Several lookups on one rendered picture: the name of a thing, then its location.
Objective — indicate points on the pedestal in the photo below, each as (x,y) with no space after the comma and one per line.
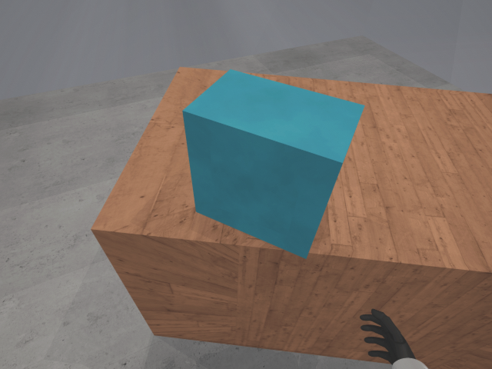
(407,231)

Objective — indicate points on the carton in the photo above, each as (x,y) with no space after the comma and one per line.
(265,156)

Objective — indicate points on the right robot hand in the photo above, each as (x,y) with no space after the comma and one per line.
(394,341)

